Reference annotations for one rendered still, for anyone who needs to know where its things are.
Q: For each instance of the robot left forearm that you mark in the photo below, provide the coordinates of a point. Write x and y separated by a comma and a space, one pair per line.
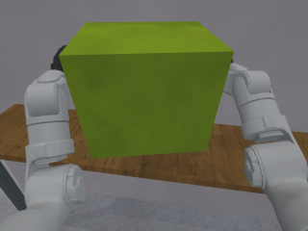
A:
46, 114

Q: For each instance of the left robot hand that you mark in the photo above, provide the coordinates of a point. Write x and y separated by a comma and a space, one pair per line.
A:
56, 65

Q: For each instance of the table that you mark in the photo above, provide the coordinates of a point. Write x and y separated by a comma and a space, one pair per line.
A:
220, 166

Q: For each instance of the robot left upper arm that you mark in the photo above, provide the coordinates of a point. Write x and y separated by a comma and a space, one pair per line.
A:
51, 195

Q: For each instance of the carton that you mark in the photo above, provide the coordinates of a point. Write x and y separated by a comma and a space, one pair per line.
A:
145, 88

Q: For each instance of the robot right forearm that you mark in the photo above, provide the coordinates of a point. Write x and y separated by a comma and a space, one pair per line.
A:
258, 110

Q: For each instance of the robot right upper arm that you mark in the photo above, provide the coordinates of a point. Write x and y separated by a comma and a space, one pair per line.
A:
278, 169

